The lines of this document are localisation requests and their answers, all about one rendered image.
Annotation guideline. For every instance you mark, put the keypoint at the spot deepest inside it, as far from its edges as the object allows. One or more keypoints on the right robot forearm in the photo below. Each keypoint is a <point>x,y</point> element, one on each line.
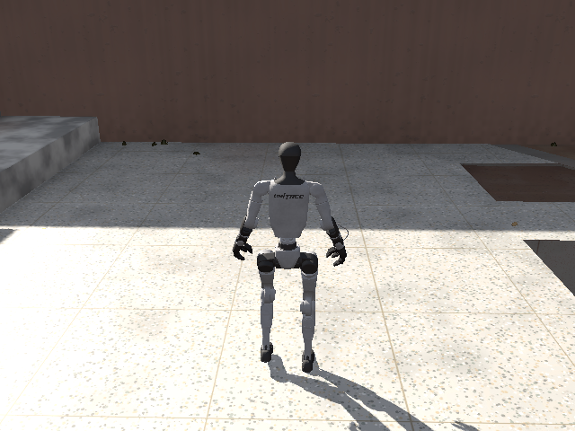
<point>335,236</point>

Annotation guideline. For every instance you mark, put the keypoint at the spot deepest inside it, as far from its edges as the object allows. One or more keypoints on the robot right hand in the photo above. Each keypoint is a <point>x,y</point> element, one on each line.
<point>335,253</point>

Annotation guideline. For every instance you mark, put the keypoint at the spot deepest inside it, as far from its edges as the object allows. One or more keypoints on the robot shin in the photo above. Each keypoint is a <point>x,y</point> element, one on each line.
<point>266,321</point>
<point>308,323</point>

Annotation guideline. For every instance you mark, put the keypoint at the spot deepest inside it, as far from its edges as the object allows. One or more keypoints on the robot right upper arm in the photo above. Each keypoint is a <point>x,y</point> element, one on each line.
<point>316,190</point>

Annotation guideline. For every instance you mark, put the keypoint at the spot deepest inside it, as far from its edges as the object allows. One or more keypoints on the left robot forearm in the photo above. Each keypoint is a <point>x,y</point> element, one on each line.
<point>243,234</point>

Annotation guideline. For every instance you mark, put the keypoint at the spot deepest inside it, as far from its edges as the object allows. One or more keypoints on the robot left upper arm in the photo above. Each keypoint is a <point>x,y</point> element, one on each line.
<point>261,188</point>

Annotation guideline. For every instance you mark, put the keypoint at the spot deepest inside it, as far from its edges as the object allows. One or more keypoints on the left robot shin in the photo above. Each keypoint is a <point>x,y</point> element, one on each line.
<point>266,321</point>

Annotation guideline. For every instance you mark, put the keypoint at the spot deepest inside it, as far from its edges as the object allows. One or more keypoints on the robot left hand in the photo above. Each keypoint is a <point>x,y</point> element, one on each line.
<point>244,248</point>

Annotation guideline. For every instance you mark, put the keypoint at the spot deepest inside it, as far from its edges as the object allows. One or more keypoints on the right robot shin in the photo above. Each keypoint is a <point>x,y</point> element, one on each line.
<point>308,323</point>

